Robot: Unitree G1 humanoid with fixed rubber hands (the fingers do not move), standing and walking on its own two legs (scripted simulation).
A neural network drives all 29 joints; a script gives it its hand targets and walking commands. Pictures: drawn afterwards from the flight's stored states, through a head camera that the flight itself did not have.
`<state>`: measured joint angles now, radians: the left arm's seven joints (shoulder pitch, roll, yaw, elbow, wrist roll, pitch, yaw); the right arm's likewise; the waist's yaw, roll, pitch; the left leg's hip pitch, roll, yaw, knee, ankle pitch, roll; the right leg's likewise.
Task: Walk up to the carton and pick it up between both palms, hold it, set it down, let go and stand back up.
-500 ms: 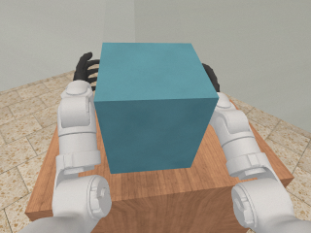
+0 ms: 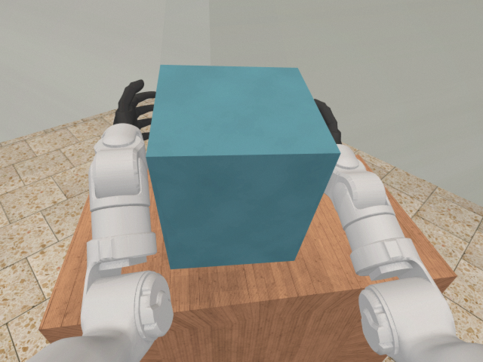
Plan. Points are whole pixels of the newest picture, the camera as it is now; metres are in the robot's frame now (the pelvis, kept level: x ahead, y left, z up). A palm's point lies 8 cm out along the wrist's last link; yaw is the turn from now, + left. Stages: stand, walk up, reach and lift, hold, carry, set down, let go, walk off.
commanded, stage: hold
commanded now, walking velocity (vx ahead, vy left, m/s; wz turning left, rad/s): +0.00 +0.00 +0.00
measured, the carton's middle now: (232, 170) +0.35 +0.00 +0.19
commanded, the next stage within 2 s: none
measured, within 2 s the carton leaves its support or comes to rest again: neither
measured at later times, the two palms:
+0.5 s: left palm (128, 131) +0.37 +0.16 +0.25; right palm (326, 148) +0.36 -0.15 +0.22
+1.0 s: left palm (128, 131) +0.37 +0.16 +0.25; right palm (325, 149) +0.36 -0.15 +0.22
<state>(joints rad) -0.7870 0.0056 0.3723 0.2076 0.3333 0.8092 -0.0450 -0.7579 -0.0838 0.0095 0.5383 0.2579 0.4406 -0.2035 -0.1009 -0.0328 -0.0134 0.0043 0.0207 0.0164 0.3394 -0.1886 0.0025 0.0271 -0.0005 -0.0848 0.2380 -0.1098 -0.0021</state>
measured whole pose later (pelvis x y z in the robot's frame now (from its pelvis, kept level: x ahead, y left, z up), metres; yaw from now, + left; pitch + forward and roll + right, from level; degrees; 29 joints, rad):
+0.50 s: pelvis +0.00 +0.00 +0.00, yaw +0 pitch -9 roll -1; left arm -0.79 0.01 0.37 0.22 0.34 0.80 -0.05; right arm -0.76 -0.08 0.01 0.55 0.25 0.43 -0.20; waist -0.10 -0.04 -0.01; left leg 0.00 0.02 0.01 0.34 -0.19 0.00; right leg 0.03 0.00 -0.09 0.24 -0.11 0.00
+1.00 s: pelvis +0.00 +0.00 +0.00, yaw +0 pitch -9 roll -1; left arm -0.79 0.00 0.37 0.20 0.34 0.80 -0.05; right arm -0.75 -0.08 0.01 0.54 0.25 0.43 -0.20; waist -0.10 -0.04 -0.01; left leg 0.01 0.02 0.01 0.34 -0.19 0.00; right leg 0.03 0.00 -0.08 0.24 -0.11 0.00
